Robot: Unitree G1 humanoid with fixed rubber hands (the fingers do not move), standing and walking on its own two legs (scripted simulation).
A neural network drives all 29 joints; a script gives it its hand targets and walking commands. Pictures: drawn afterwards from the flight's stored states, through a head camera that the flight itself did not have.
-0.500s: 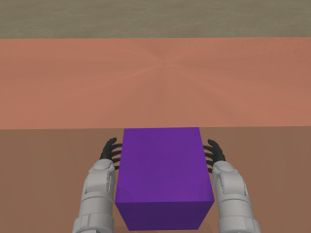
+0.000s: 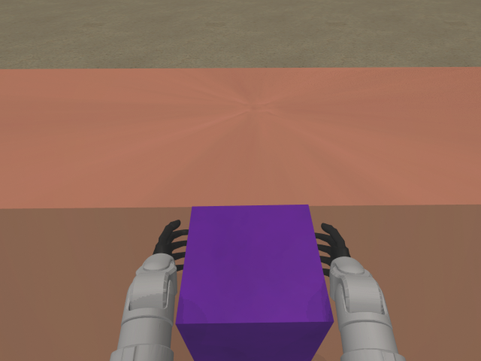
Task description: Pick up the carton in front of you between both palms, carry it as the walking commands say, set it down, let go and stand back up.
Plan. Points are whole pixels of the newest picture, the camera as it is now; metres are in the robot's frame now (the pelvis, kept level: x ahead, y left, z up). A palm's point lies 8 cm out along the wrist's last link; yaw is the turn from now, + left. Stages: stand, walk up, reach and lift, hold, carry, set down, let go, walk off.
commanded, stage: reach and lift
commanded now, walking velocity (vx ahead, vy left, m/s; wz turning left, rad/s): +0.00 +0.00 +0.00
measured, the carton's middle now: (251, 289) +0.27 +0.00 -0.04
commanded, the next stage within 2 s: hold in 0.02 s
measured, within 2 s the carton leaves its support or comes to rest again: neither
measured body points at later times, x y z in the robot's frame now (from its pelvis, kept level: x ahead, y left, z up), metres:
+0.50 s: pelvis +0.00 +0.00 -0.01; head -0.05 +0.00 +0.44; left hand +0.30 +0.15 +0.05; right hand +0.30 -0.15 +0.05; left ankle +0.00 +0.14 -0.74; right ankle +0.00 -0.13 -0.74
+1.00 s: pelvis +0.20 +0.01 -0.01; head +0.20 +0.01 +0.44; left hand +0.47 +0.17 +0.06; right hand +0.47 -0.14 +0.06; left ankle +0.14 +0.09 -0.75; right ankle +0.08 -0.09 -0.68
